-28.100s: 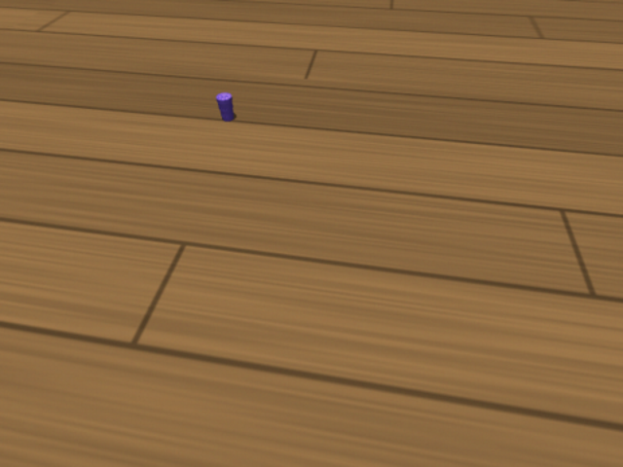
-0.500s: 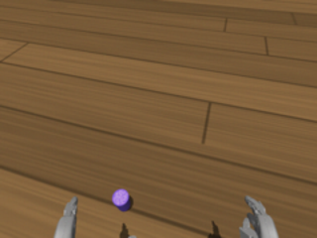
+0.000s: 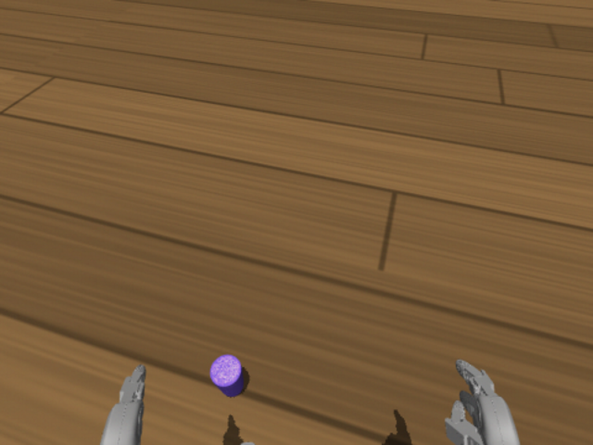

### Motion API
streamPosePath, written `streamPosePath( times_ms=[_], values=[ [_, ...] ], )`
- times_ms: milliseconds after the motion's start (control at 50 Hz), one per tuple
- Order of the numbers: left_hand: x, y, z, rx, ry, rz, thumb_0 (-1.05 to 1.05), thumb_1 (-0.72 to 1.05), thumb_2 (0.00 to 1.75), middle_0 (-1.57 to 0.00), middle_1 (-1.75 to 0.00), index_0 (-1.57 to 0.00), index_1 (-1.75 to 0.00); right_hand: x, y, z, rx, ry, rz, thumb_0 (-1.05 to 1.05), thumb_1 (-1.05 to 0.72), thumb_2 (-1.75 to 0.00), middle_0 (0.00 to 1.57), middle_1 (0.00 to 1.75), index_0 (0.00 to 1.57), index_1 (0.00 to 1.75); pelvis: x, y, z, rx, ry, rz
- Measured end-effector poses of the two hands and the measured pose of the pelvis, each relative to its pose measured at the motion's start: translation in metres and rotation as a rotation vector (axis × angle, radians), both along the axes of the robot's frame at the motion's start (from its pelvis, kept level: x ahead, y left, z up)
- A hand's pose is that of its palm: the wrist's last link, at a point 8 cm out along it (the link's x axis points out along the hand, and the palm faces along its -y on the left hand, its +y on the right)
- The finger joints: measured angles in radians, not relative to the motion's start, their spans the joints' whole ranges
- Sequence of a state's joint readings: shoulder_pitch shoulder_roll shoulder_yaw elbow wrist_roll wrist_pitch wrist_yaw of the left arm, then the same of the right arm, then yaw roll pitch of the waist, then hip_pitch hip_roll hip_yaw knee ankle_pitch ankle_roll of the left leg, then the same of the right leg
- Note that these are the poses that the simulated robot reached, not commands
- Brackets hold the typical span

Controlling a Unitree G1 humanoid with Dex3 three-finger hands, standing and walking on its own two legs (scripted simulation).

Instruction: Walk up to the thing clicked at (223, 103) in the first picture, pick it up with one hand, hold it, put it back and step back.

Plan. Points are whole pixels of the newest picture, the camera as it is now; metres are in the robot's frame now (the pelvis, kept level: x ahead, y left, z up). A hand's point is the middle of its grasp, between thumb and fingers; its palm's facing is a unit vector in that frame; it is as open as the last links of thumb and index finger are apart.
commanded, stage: home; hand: left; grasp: from the side
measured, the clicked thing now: (229, 378) +0.43 +0.22 -0.65
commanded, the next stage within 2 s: stand in 0.44 s
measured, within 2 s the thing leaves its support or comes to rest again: neither
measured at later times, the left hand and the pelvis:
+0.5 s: hand (166, 433) +0.17 +0.19 -0.05, palm faces +0.11 -0.96 -0.27, open 17.3 cm; pelvis +0.00 +0.01 +0.00, yaw +0 degrees
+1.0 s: hand out of the picture +0.15 +0.20 -0.08, palm faces +0.01 -0.95 -0.32, open 9.0 cm; pelvis -0.01 +0.01 +0.01, yaw +0 degrees
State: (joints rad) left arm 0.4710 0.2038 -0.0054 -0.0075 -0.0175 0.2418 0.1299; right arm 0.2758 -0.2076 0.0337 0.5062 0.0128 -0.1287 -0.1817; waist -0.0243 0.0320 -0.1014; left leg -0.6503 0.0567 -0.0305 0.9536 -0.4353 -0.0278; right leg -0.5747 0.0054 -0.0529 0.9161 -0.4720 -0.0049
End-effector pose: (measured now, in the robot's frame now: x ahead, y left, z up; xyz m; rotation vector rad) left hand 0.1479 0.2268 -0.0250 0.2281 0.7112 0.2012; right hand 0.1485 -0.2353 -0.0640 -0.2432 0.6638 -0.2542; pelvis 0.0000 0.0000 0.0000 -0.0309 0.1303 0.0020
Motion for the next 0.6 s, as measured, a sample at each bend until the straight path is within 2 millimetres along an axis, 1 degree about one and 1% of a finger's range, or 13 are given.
streamPosePath(
  times_ms=[120, 340, 600],
  values=[
    [0.0018, 0.0020, -0.0020, -0.003, 0.013, 0.002, -0.01, -0.52, 0.07, -0.06, -0.06, -0.06, -0.06, 0.0013, 0.0025, -0.0008, -0.001, 0.012, -0.001, 0.02, -0.90, -0.90, 0.20, 0.30, 0.21, 0.30, 0.0030, 0.0020, 0.0004, -0.002, 0.005, 0.000],
    [0.0061, 0.0061, 0.0001, -0.001, 0.003, 0.002, -0.01, -0.51, 0.08, -0.06, -0.06, -0.06, -0.06, 0.0018, 0.0053, 0.0007, -0.006, 0.014, -0.005, 0.02, -0.90, -0.90, 0.20, 0.30, 0.21, 0.30, 0.0049, 0.0055, 0.0014, -0.004, -0.003, -0.001],
    [-0.0003, 0.0088, -0.0009, -0.007, 0.010, 0.004, -0.01, -0.50, 0.09, -0.07, -0.07, -0.06, -0.07, -0.0008, 0.0090, 0.0037, -0.007, 0.005, 0.002, 0.02, -0.90, -0.90, 0.20, 0.30, 0.21, 0.30, 0.0005, 0.0084, 0.0021, -0.005, -0.008, -0.001]
  ],
)
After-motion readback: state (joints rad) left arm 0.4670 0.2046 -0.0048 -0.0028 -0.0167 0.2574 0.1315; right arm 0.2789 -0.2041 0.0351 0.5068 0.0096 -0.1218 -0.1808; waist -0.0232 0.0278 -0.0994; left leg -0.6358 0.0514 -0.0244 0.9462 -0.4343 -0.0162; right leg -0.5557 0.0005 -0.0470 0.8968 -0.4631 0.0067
